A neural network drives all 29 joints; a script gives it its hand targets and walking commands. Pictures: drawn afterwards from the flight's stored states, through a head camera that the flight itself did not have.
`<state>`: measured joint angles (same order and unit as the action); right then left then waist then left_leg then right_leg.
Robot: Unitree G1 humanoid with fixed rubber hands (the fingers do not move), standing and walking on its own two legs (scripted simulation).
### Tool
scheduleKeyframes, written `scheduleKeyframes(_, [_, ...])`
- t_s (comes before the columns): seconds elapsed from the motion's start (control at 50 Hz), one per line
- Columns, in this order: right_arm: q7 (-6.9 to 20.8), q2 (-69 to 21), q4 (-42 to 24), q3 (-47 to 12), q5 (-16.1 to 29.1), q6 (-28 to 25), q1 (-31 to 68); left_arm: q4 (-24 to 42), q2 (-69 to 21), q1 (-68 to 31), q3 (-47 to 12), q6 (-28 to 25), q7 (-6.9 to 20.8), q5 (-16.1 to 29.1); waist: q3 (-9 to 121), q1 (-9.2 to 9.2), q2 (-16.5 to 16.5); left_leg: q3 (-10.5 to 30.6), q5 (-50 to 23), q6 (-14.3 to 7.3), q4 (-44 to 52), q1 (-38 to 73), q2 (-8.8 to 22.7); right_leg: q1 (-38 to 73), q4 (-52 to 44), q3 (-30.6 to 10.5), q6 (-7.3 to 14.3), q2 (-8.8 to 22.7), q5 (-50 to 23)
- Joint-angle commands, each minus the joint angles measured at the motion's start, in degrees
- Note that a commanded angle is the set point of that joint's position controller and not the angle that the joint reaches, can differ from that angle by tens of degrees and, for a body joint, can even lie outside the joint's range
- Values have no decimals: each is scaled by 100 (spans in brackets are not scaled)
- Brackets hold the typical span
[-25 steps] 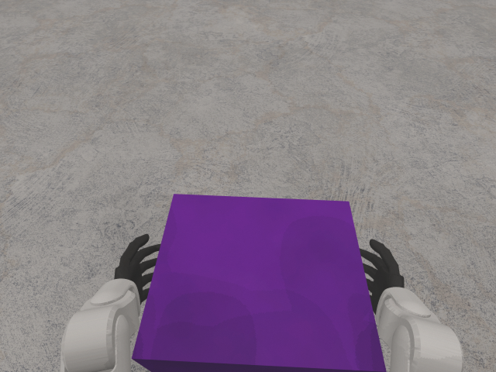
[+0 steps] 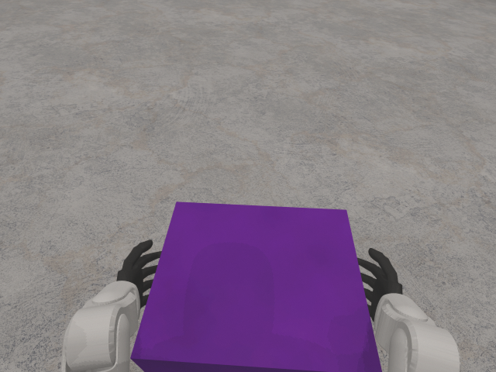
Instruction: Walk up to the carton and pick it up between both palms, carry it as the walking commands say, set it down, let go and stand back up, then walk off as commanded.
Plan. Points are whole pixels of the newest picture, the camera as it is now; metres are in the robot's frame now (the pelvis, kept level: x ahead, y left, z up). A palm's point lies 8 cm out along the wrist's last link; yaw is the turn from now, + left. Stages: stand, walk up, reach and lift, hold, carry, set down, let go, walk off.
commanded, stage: carry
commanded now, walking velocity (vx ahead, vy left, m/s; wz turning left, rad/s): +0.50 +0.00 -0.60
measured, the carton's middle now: (255, 307) +0.26 +0.00 -0.01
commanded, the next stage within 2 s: none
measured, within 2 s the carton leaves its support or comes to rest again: neither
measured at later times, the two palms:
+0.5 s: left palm (227, 141) +0.63 +0.07 +0.05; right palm (380, 171) +0.56 -0.28 +0.03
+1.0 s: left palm (285, 69) +1.01 -0.09 +0.06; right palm (397, 103) +0.80 -0.39 +0.08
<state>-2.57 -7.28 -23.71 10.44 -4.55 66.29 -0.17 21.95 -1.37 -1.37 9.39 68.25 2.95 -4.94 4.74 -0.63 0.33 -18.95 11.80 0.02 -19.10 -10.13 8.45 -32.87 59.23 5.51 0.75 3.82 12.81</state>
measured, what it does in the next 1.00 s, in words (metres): walks ahead, turning right: right foot, then left foot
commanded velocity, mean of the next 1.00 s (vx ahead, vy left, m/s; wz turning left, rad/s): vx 0.50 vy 0.00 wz -0.60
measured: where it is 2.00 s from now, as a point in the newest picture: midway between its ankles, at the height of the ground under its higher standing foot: (355, 207)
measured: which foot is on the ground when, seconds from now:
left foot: down 0.00-0.32, up 0.34-0.72, down 0.74-1.00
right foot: up 0.00-0.28, down 0.30-0.76, up 0.78-1.00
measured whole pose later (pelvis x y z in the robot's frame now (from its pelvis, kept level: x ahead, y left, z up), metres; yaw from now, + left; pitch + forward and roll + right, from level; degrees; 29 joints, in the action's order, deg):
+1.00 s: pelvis +0.70 -0.11 +0.00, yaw -34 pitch +3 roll -3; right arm -1.8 -7.3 -24.9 10.3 -5.5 65.3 0.3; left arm 22.6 -1.5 -3.1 9.7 67.8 2.6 -4.5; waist 3.3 0.0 0.2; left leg -19.7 13.9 0.7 -17.5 -5.9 8.0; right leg -35.9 62.0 4.3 0.9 4.9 8.7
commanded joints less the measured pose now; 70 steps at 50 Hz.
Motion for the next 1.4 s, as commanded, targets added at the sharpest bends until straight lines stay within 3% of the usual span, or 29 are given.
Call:
scheduleKeyframes(0.0, [1491,-4096,-729,-4467,2193,-48,2469,1508,-4717,-3137,-4759,-220,733,2252,958,9,820,478,-783,93,929,1672,1289,-857,-19,79,-34,165,-570])
scheduleKeyframes(0.14, [1465,-3696,-789,-4442,2113,65,2361,972,-4499,-2805,-4530,-40,734,2122,315,13,963,-163,-2820,-16,595,2318,1259,-898,-1701,573,19,9,-840])
scheduleKeyframes(0.2, [1531,-3685,-647,-4364,2162,108,2358,1021,-4408,-2929,-4495,-24,647,2017,704,177,1797,-670,-5975,188,-327,2188,923,580,-2277,1205,159,-762,-881])
scheduleKeyframes(0.24, [1519,-3915,-549,-4394,2224,95,2285,1207,-4548,-3148,-4556,-68,674,2115,1193,170,1752,-631,-6436,299,-1706,2084,860,1777,-2763,1443,269,-1230,-684])
scheduleKeyframes(0.26, [1478,-3757,-857,-4456,2145,44,2632,953,-4548,-2952,-4441,-93,755,2079,1283,306,874,-615,-6106,432,-3183,1380,696,2899,-3601,1209,463,-1219,-1137])
scheduleKeyframes(0.28, [1484,-3833,-991,-4526,2227,48,2999,935,-4587,-2695,-4405,-157,784,2040,1564,521,-105,-307,-4206,604,-4768,-148,272,4401,-3617,95,940,-691,-2326])
scheduleKeyframes(0.3, [1470,-4026,-936,-4569,2199,46,3012,834,-4562,-2981,-4355,-184,830,2075,1473,175,-2034,195,2065,700,-6361,-2309,-641,5361,-3424,-3089,1739,1210,-4144])
scheduleKeyframes(0.32, [1492,-3965,-854,-4554,2216,0,2894,836,-4701,-2845,-4505,-150,846,2121,1330,91,-427,1509,2378,463,-6611,-2530,-402,4884,-3469,-3845,1928,1475,-4267])
scheduleKeyframes(0.4, [1371,-4513,-628,-4591,2231,-205,2192,1678,-4803,-3184,-4697,-352,912,2609,1384,187,120,1938,1188,268,-5131,-2446,104,3784,-4049,-2016,1332,879,-3258])
scheduleKeyframes(0.58, [1267,-4199,-1074,-4715,2051,-347,2235,1430,-4271,-2221,-4408,-498,937,2205,1064,129,-1386,947,-877,474,-1722,-1440,-540,3112,-4618,-685,764,333,-3062])
scheduleKeyframes(0.68, [1360,-3697,-509,-4545,2063,-128,2038,1138,-3913,-2127,-4285,-278,826,1951,1022,-35,-282,530,-1380,555,-175,644,-943,2304,-3139,-494,377,3,-3363])
scheduleKeyframes(0.7, [1379,-3616,-432,-4446,2018,-65,1741,911,-3861,-1768,-4298,-177,777,1839,1552,-179,453,1270,-844,479,330,1909,-70,1498,-1588,-228,77,-386,-2367])
scheduleKeyframes(0.72, [1423,-3525,-416,-4522,2003,-69,1980,988,-4002,-2098,-4510,-152,770,1874,2062,-103,1869,2983,-19,93,228,3198,1479,38,-587,-378,26,-694,576])
scheduleKeyframes(0.74, [1430,-3520,-180,-4467,2014,-25,1907,913,-3897,-2180,-4493,-132,814,1908,1654,14,1900,3840,34,-85,345,2594,2014,-439,257,-672,118,-541,1105])
scheduleKeyframes(0.76, [1446,-3788,119,-4378,2007,13,1633,953,-3956,-2481,-4557,-171,848,2069,950,2,659,3774,-118,85,399,1674,2109,-472,714,-598,275,-228,947])
scheduleKeyframes(0.78, [1402,-3756,-386,-4552,2173,-66,2284,1139,-4197,-2872,-4643,-183,906,2245,1398,-16,1263,3709,154,-189,457,2072,2196,-659,865,-732,152,-122,964])
scheduleKeyframes(0.8, [1401,-4048,-150,-4475,2085,-53,2463,996,-4353,-3247,-4634,-148,949,2276,1307,-5,684,2967,578,-158,725,1473,1887,-428,705,-792,101,254,499])
scheduleKeyframes(0.84, [1395,-4139,-502,-4491,2106,-92,2765,1180,-4515,-3342,-4762,-226,981,2400,1162,41,664,2069,1105,60,1156,950,1690,-196,676,-510,78,222,59])
scheduleKeyframes(1.02, [1464,-4017,-667,-4364,2035,-48,2809,1056,-4740,-3388,-4535,-208,805,2213,586,-19,783,113,-2374,-62,700,2062,1256,-1133,-264,208,-11,192,-471])
scheduleKeyframes(1.1, [1515,-3953,-484,-4159,1986,-4,2581,675,-4606,-2825,-4431,-107,742,2045,404,7,1289,-255,-3612,55,598,2411,994,-900,-1292,562,89,-89,-667])
scheduleKeyframes(1.16, [1548,-3935,-548,-4217,2079,-46,2795,901,-4657,-3095,-4419,-180,717,2071,822,121,1692,-616,-6905,283,-429,2607,955,532,-2149,1316,252,-905,-612])
scheduleKeyframes(1.2, [1488,-3845,-830,-4351,2082,-98,2573,945,-4519,-2794,-4346,-210,768,2038,1299,159,1388,-511,-7328,324,-1908,2254,936,1924,-2792,1294,385,-1272,-466])
scheduleKeyframes(1.22, [1504,-3899,-860,-4402,2193,-104,2836,789,-4691,-2765,-4327,-244,796,2074,1652,312,986,-613,-6682,451,-3335,1420,782,3136,-3425,1168,575,-1351,-1079])
scheduleKeyframes(1.24, [1522,-3873,-828,-4377,2140,-67,3160,895,-4806,-3130,-4400,-267,766,2083,1712,487,209,-246,-3815,596,-5072,-342,238,4658,-3678,-381,1132,-500,-2191])
scheduleKeyframes(1.26, [1494,-4076,-849,-4488,2203,-71,3012,826,-4599,-3092,-4330,-303,791,2127,1640,76,-1687,460,2312,689,-6457,-2306,-601,5528,-3433,-3585,1836,1410,-4322])
scheduleKeyframes(1.28, [1486,-4010,-735,-4408,2128,-85,2889,837,-4728,-2969,-4459,-266,830,2180,1368,74,-559,1643,2198,433,-6884,-2715,-477,5137,-3344,-3843,2012,1327,-4779])
scheduleKeyframes(1.3, [1475,-4279,-505,-4382,2103,-153,2478,1454,-4596,-3380,-4617,-361,820,2435,1542,163,-333,1913,1882,487,-7114,-3315,-269,5414,-3372,-3409,2132,1295,-4594])
scheduleKeyframes(1.32, [1418,-4260,-71,-4293,2076,-177,2105,1189,-4746,-3287,-4788,-321,858,2571,1488,182,33,2000,1513,407,-6479,-3354,-20,5202,-3711,-2794,1655,1240,-4411])
scheduleKeyframes(1.38, [1276,-4617,-924,-4569,2073,-400,2548,1586,-5046,-3336,-4650,-539,963,2683,1471,210,-347,1869,999,289,-5219,-2963,17,4348,-4038,-1897,1242,700,-4365])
